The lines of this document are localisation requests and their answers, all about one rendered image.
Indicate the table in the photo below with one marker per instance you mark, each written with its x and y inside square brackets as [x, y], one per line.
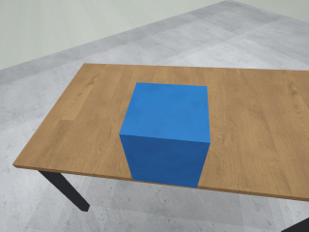
[259, 130]

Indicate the carton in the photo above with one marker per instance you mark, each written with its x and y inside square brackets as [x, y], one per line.
[166, 133]

